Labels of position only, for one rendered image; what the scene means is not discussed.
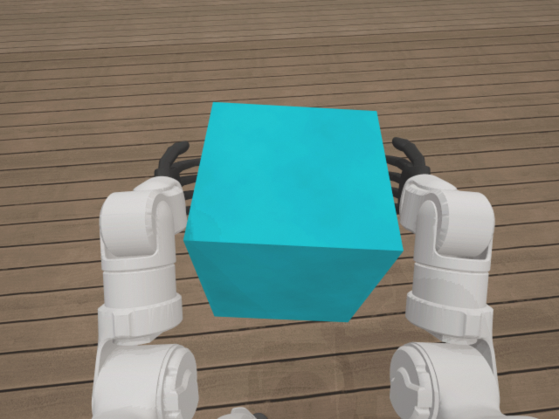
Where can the robot right forearm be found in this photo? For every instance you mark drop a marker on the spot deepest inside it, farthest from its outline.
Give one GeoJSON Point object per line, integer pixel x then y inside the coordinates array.
{"type": "Point", "coordinates": [453, 249]}

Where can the robot left forearm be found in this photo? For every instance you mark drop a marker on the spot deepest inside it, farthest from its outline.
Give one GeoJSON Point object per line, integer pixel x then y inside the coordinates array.
{"type": "Point", "coordinates": [138, 252]}

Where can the right robot hand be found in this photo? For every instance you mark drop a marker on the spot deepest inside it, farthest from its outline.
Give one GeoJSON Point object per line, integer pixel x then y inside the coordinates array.
{"type": "Point", "coordinates": [416, 166]}

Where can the robot left upper arm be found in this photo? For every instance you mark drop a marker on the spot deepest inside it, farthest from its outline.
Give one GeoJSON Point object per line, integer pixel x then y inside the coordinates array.
{"type": "Point", "coordinates": [147, 382]}

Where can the left robot shin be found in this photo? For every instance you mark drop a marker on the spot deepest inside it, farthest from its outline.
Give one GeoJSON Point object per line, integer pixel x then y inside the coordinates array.
{"type": "Point", "coordinates": [242, 410]}

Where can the left robot hand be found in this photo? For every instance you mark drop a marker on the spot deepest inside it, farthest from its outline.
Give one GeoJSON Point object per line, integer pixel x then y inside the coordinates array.
{"type": "Point", "coordinates": [168, 168]}

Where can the carton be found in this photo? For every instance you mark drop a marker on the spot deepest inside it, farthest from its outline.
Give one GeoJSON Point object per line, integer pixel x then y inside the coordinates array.
{"type": "Point", "coordinates": [292, 215]}

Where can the robot right upper arm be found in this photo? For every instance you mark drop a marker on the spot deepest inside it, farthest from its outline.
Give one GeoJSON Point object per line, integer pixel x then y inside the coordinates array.
{"type": "Point", "coordinates": [443, 381]}

